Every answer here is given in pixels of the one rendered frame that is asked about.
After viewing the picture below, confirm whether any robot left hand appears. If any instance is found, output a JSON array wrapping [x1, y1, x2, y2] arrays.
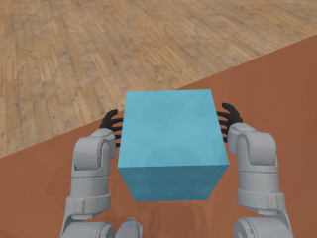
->
[[99, 109, 124, 148]]

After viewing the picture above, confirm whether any right robot upper arm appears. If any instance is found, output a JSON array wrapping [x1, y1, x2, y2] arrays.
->
[[233, 216, 293, 238]]

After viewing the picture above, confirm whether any robot left shin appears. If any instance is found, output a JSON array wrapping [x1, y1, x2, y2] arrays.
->
[[126, 217, 136, 222]]

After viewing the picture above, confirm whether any robot right forearm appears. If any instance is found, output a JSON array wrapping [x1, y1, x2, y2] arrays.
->
[[227, 122, 294, 238]]

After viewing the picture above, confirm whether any robot right hand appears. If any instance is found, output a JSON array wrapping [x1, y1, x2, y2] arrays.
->
[[216, 102, 243, 143]]

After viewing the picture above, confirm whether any carton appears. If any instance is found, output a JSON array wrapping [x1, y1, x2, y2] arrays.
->
[[117, 89, 230, 202]]

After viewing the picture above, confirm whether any robot left forearm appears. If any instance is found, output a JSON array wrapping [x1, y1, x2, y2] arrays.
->
[[59, 128, 117, 238]]

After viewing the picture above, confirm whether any left robot upper arm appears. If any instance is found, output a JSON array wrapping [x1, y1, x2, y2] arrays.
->
[[61, 221, 116, 238]]

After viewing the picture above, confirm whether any left robot thigh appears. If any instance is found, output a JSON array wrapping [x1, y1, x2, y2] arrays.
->
[[115, 221, 143, 238]]

